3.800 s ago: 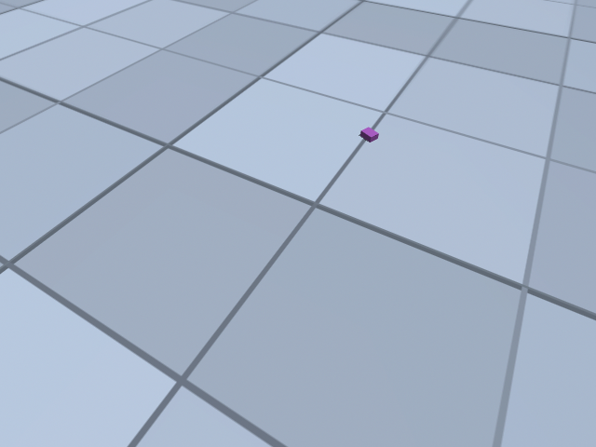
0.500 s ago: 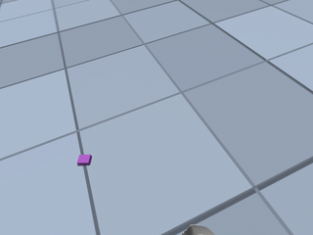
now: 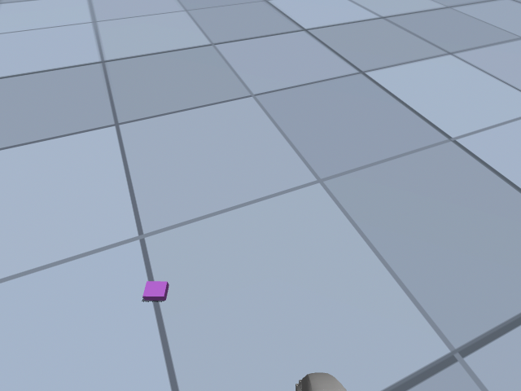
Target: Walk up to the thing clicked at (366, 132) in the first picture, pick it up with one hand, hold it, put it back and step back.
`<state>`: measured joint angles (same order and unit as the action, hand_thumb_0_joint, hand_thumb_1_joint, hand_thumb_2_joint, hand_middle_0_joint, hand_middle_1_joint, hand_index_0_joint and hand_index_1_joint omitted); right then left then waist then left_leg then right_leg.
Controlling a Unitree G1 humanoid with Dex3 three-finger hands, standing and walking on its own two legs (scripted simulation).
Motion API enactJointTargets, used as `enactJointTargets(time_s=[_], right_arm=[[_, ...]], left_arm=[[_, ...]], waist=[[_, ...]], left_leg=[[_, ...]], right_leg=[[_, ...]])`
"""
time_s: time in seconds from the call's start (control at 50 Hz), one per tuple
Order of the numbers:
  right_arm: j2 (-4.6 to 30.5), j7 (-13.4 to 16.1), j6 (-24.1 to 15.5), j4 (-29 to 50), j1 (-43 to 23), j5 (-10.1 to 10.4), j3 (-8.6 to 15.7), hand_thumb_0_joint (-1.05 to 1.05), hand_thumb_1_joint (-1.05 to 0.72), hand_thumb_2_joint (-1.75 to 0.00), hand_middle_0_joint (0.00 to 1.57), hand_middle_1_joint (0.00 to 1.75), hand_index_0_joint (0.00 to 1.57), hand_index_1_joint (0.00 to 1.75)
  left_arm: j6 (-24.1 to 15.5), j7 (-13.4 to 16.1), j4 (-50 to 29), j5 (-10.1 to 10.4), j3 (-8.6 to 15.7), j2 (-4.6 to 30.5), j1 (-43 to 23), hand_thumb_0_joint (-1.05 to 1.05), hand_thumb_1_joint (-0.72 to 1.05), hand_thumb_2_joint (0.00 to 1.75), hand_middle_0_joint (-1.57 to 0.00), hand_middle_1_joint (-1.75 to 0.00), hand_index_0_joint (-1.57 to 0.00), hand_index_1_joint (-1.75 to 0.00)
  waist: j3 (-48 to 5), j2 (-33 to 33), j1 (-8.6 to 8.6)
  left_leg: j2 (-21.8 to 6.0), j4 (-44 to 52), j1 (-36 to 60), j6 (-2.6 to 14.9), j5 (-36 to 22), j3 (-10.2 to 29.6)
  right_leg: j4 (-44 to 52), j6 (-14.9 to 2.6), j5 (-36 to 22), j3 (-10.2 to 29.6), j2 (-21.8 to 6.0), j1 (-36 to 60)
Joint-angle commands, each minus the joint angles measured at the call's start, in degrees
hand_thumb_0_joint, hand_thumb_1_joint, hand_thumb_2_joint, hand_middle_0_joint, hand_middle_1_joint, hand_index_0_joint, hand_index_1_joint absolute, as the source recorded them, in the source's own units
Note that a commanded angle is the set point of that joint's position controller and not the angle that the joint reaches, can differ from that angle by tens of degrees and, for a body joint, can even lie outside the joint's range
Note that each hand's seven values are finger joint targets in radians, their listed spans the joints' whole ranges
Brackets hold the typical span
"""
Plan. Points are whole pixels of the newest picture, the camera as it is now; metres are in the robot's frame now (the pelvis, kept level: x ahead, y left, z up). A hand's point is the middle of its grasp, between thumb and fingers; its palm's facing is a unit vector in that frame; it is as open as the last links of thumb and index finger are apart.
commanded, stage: walk up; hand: left
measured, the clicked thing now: (156, 290) +0.65 +0.37 -0.72
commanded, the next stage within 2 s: none
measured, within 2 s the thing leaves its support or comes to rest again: neither
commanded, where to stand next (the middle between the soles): +0.24 +0.17 m, yaw -3 degrees
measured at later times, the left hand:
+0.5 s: hand out of the picture +0.12 +0.44 -0.09, palm faces -0.02 -0.80 -0.59, open 7.4 cm
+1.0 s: hand out of the picture +0.29 +0.48 -0.15, palm faces -0.14 -0.92 -0.37, open 7.4 cm
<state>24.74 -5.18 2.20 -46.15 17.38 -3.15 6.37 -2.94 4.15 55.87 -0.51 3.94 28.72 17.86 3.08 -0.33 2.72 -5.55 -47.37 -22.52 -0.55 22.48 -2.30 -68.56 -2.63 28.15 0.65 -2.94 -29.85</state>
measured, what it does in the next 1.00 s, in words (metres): steps to the left: right foot, then left foot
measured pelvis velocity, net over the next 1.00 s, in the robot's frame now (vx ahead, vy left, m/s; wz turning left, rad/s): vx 0.17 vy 0.23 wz -0.07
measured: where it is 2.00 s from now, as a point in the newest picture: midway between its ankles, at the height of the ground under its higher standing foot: outside the picture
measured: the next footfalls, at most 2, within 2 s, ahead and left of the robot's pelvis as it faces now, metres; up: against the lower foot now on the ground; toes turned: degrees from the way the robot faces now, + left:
right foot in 0.18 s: +0.18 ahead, -0.06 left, +0.00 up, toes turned -6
left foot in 0.60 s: +0.23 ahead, +0.35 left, +0.00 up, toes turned -3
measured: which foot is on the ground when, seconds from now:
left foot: down 0.00-0.20, up 0.22-0.58, down 0.60-1.00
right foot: up 0.00-0.16, down 0.18-0.60, up 0.62-1.00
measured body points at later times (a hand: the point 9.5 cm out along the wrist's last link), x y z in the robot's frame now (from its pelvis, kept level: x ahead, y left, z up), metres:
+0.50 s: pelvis +0.10 +0.12 +0.01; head +0.11 +0.07 +0.45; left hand +0.12 +0.48 -0.05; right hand +0.18 -0.22 -0.13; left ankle +0.17 +0.31 -0.66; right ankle +0.14 -0.05 -0.70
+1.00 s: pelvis +0.17 +0.23 +0.00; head +0.22 +0.23 +0.45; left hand +0.30 +0.53 -0.12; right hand +0.17 -0.10 -0.11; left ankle +0.17 +0.34 -0.70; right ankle +0.21 +0.10 -0.69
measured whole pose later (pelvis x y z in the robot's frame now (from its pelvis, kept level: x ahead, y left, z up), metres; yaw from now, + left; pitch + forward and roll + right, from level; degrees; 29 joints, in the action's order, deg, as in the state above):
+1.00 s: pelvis +0.17 +0.23 +0.00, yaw -4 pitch -2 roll +0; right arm 22.6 1.6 -2.8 -49.4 18.0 -0.3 1.8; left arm 0.8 -0.3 51.6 -0.8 2.8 23.0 8.3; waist 8.6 2.0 2.0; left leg -2.6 -46.0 -19.8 0.6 24.4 -4.9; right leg -52.0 -2.9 22.1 -1.4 -2.2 -27.6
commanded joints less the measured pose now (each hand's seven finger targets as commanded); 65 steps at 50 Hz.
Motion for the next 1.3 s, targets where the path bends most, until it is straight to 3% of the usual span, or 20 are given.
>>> enactJointTargets(time_s=[0.0,0.08,0.14,0.16,0.18,0.22,0.3,0.48,0.56,0.6,0.64,0.7,0.9,0.98,1.02,1.08,1.16,1.22,1.24,1.28], right_arm=[[15.59,1.77,-2.37,4.92,-1.88,0.62,3.25,0.00,-0.90,-0.90,0.20,0.30,0.20,0.30],[14.60,1.59,-2.18,6.02,-0.31,0.10,2.61,0.00,-0.90,-0.90,0.20,0.30,0.20,0.30],[10.63,1.24,-1.51,8.65,-5.20,0.47,1.05,0.00,-0.90,-0.90,0.20,0.30,0.20,0.30],[7.88,1.30,-1.65,9.30,-3.52,1.12,0.29,0.00,-0.90,-0.90,0.20,0.30,0.20,0.30],[6.82,1.72,-1.21,9.34,0.11,1.20,0.05,0.00,-0.90,-0.90,0.20,0.30,0.20,0.30],[13.48,2.27,0.93,6.98,3.44,0.20,2.50,0.00,-0.90,-0.90,0.20,0.30,0.20,0.30],[13.79,1.79,1.11,3.93,4.25,0.13,3.04,0.00,-0.90,-0.90,0.20,0.30,0.20,0.30],[12.19,-0.37,1.23,6.65,-1.96,0.26,3.71,0.00,-0.90,-0.90,0.20,0.30,0.20,0.30],[12.51,1.75,-0.81,0.65,10.73,0.77,4.69,0.00,-0.90,-0.90,0.20,0.30,0.20,0.30],[18.20,3.26,-2.25,2.06,10.39,0.20,4.96,0.00,-0.90,-0.90,0.20,0.30,0.20,0.30],[23.76,3.24,-2.43,4.23,1.17,1.96,5.48,0.00,-0.90,-0.90,0.20,0.30,0.20,0.30],[15.97,4.88,-4.23,3.26,0.14,2.04,2.44,0.00,-0.90,-0.90,0.20,0.30,0.20,0.30],[14.82,8.19,-6.74,0.47,3.51,3.14,0.48,0.00,-0.90,-0.90,0.20,0.30,0.20,0.30],[14.82,8.75,-6.23,0.54,1.20,3.25,0.09,0.00,-0.90,-0.90,0.20,0.30,0.20,0.30],[12.42,8.47,-6.28,0.64,0.41,3.93,-1.16,0.00,-0.90,-0.90,0.20,0.30,0.20,0.30],[9.99,9.02,-5.94,-1.47,-0.43,3.58,-1.96,0.00,-0.90,-0.90,0.20,0.30,0.20,0.30],[10.21,7.67,-6.74,-6.03,2.58,3.11,-1.77,0.00,-0.90,-0.90,0.20,0.30,0.20,0.30],[16.05,8.16,-7.53,-4.74,-3.32,2.11,-1.26,0.00,-0.90,-0.90,0.20,0.30,0.20,0.30],[16.22,7.78,-7.43,-4.29,-7.84,2.38,-1.34,0.00,-0.90,-0.90,0.20,0.30,0.20,0.30],[11.78,7.34,-6.99,-5.16,-8.45,2.31,-2.73,0.00,-0.90,-0.90,0.20,0.30,0.20,0.30]], left_arm=[[-3.37,-0.41,-2.78,1.22,2.61,10.77,3.01,0.00,0.90,0.90,-0.20,-0.30,-0.20,-0.30],[-3.93,-0.92,-4.42,1.05,2.49,8.85,2.34,0.00,0.90,0.90,-0.20,-0.30,-0.20,-0.30],[-4.31,-0.01,-0.69,0.93,4.13,9.79,14.76,0.00,0.90,0.90,-0.20,-0.30,-0.20,-0.30],[-4.30,0.96,-0.22,0.14,5.93,14.36,20.31,0.00,0.90,0.90,-0.20,-0.30,-0.20,-0.30],[-4.14,1.59,-3.20,-0.56,6.30,18.15,17.55,0.00,0.90,0.90,-0.20,-0.30,-0.20,-0.30],[-3.57,2.10,-7.17,0.10,5.50,17.61,5.60,0.00,0.90,0.90,-0.20,-0.30,-0.20,-0.30],[-4.24,1.36,-8.41,-0.12,4.46,13.24,2.73,0.00,0.90,0.90,-0.20,-0.30,-0.20,-0.30],[-3.85,0.70,-9.57,-1.80,5.65,16.90,2.63,0.00,0.90,0.90,-0.20,-0.30,-0.20,-0.30],[-1.80,0.06,-10.33,-2.01,3.57,11.64,-1.32,0.00,0.90,0.90,-0.20,-0.30,-0.20,-0.30],[-1.19,0.09,-10.39,-0.89,0.01,1.18,2.97,0.00,0.90,0.90,-0.20,-0.30,-0.20,-0.30],[-1.65,0.90,-8.94,-1.07,1.75,11.15,-0.61,0.00,0.90,0.90,-0.20,-0.30,-0.20,-0.30],[-1.84,-1.01,-5.41,0.61,2.19,9.51,1.78,0.00,0.90,0.90,-0.20,-0.30,-0.20,-0.30],[2.55,-3.46,-8.01,-0.35,2.18,4.71,-6.91,0.00,0.90,0.90,-0.20,-0.30,-0.20,-0.30],[2.94,-4.00,-8.46,-0.16,2.07,3.67,-7.91,0.00,0.90,0.90,-0.20,-0.30,-0.20,-0.30],[1.87,-3.80,-6.81,-0.41,2.95,6.57,-4.74,0.00,0.90,0.90,-0.20,-0.30,-0.20,-0.30],[1.50,-3.72,-7.78,0.20,2.75,8.96,-9.09,0.00,0.90,0.90,-0.20,-0.30,-0.20,-0.30],[2.45,-4.12,-8.03,-0.28,1.42,5.97,-15.48,0.00,0.90,0.90,-0.20,-0.30,-0.20,-0.30],[3.16,-4.35,-6.16,0.04,1.37,4.32,-12.29,0.00,0.90,0.90,-0.20,-0.30,-0.20,-0.30],[3.01,-4.38,-4.94,-0.25,1.93,5.80,-10.91,0.00,0.90,0.90,-0.20,-0.30,-0.20,-0.30],[1.96,-4.86,-4.01,-0.69,2.16,5.68,-10.81,0.00,0.90,0.90,-0.20,-0.30,-0.20,-0.30]], waist=[[4.31,-15.17,-0.98],[1.30,-12.95,-1.04],[-4.23,-2.08,-8.88],[-6.81,9.80,-11.93],[-7.15,12.75,-8.50],[-3.71,1.83,-4.02],[2.99,3.94,-2.20],[1.54,13.70,-3.61],[-5.96,2.85,3.67],[-1.62,-20.63,2.54],[2.54,-15.30,0.00],[4.78,-8.52,-2.42],[-3.36,-7.42,-1.58],[-6.55,-7.83,-2.54],[-10.45,-2.16,-5.06],[-10.46,7.75,-3.96],[-4.40,5.67,0.03],[-2.11,-2.81,-3.36],[-0.69,-2.70,-4.78],[-1.44,1.46,-5.24]], left_leg=[[-7.95,24.99,5.66,12.95,5.83,16.48],[-10.39,22.83,4.95,16.14,-7.22,14.94],[-3.58,5.69,-7.93,10.37,-10.01,4.27],[1.79,-10.00,-13.86,6.44,-5.52,0.22],[7.14,-19.05,-21.32,3.27,9.12,5.02],[1.30,-23.82,-20.35,2.24,9.10,9.84],[-0.03,-22.53,-15.94,1.01,0.83,10.58],[-2.08,-6.80,-6.89,0.24,0.83,3.23],[4.96,7.53,16.04,1.41,1.02,-3.29],[-10.84,24.60,11.47,4.93,10.87,28.55],[-20.11,32.53,4.72,17.98,21.97,45.34],[-10.39,20.91,5.54,11.30,-7.85,21.87],[-12.55,12.31,11.15,11.56,-51.11,13.60],[-11.15,8.33,11.44,10.54,-46.60,11.14],[-6.18,-0.05,4.80,5.46,-39.78,5.95],[2.95,-5.36,-1.05,2.04,11.72,0.65],[1.52,12.19,8.97,3.10,-7.11,1.94],[-14.88,23.57,4.34,12.05,-7.82,25.17],[-15.19,21.51,-0.98,13.11,-7.88,22.68],[-4.89,16.31,-3.94,5.80,-4.61,9.24]], right_leg=[[7.83,0.28,-2.89,-2.42,-1.90,-8.96],[19.92,0.41,-2.99,-3.95,-0.37,1.44],[36.69,1.16,-19.88,-3.45,0.80,28.01],[43.84,0.53,-12.13,9.26,-5.44,34.76],[50.46,-4.51,-5.64,35.39,-19.22,34.85],[53.56,-11.46,15.22,38.05,-23.40,23.90],[49.36,-8.67,4.15,19.90,-15.18,11.29],[43.52,-9.10,4.38,8.50,-11.20,3.59],[21.11,-4.61,-3.23,1.41,-7.06,-5.17],[-4.27,0.99,7.77,-1.45,4.16,-17.60],[-6.83,-0.14,3.96,3.20,-1.18,-17.52],[-0.31,0.21,-3.59,4.20,-2.14,-13.68],[14.62,-0.52,-7.04,-0.63,-0.60,0.43],[24.71,-1.37,-7.81,-1.33,0.64,6.59],[35.59,-3.45,-25.63,3.74,-1.51,20.90],[36.65,-15.68,-37.52,23.87,-17.40,19.04],[33.20,-5.33,-19.89,8.63,-6.10,6.70],[22.28,0.44,-7.29,0.79,0.83,5.25],[24.05,0.04,-2.19,2.20,-0.27,11.00],[37.28,-2.58,-8.47,8.93,-3.25,17.05]])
